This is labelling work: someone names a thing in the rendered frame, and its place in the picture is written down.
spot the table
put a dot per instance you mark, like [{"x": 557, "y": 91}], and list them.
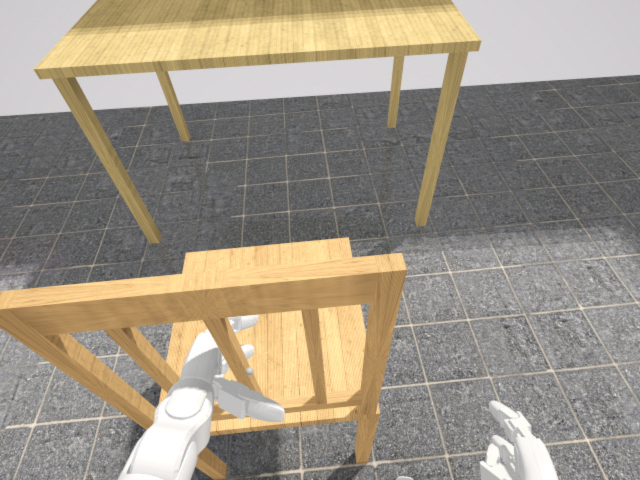
[{"x": 140, "y": 36}]

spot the robot left hand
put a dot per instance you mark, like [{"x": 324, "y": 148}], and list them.
[{"x": 205, "y": 360}]

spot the left robot forearm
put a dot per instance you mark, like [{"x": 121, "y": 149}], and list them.
[{"x": 168, "y": 450}]

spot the robot right hand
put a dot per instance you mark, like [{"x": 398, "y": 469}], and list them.
[{"x": 528, "y": 459}]

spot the chair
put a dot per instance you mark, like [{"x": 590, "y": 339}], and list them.
[{"x": 312, "y": 354}]

